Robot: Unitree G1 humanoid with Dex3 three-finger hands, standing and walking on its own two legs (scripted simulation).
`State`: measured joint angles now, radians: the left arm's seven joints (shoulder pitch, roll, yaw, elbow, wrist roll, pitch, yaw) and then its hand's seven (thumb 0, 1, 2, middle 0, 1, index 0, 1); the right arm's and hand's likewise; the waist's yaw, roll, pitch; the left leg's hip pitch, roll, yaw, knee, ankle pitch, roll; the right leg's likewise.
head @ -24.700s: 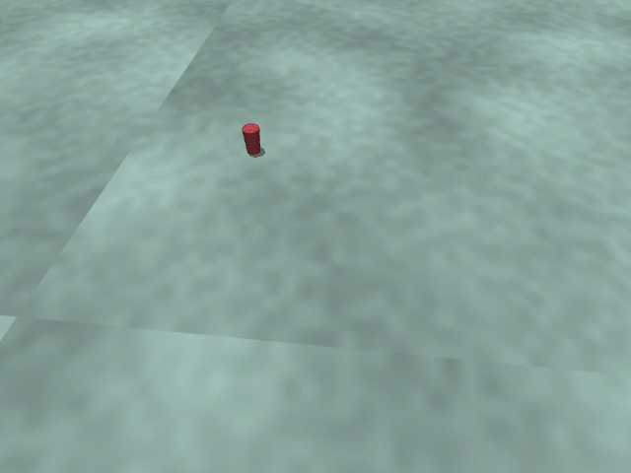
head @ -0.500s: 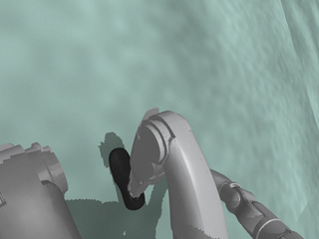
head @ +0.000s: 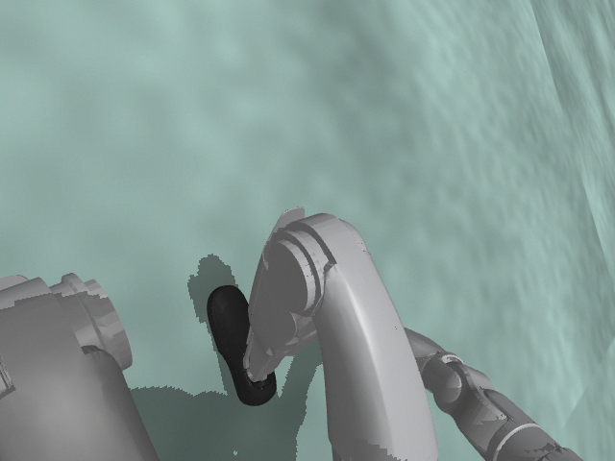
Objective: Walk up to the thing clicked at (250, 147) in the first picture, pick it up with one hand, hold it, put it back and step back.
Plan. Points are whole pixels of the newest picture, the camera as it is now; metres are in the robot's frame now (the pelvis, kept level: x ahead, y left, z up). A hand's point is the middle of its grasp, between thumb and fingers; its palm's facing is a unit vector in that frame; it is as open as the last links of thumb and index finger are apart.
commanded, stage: withdraw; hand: left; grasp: from the side
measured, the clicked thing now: out of the picture +0.44 +0.32 -0.22
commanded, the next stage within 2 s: rise in 0.18 s
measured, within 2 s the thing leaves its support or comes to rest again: neither
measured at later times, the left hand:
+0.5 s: hand out of the picture +0.38 +0.42 -0.09, palm faces +0.45 -0.86 -0.22, open 17.5 cm
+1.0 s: hand out of the picture +0.26 +0.35 +0.11, palm faces +0.36 -0.80 -0.48, open 17.4 cm
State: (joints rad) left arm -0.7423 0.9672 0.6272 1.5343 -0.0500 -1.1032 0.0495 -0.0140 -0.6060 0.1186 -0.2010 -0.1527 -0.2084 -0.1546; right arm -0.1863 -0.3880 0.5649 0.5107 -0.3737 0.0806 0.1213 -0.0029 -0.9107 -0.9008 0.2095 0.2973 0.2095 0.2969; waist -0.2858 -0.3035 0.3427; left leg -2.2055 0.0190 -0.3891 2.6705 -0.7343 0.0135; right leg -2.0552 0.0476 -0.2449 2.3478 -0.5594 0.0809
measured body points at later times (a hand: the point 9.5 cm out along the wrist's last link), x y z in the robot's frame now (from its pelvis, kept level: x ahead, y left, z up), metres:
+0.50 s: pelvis +0.01 -0.01 +0.03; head +0.20 +0.17 +0.40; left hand +0.35 +0.47 -0.07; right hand +0.19 -0.24 -0.03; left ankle +0.08 +0.12 -0.25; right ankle +0.16 -0.13 -0.25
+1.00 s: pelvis +0.04 -0.02 +0.20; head +0.21 +0.06 +0.61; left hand +0.24 +0.39 +0.14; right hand +0.27 -0.22 +0.08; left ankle +0.08 +0.11 -0.25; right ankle +0.16 -0.13 -0.25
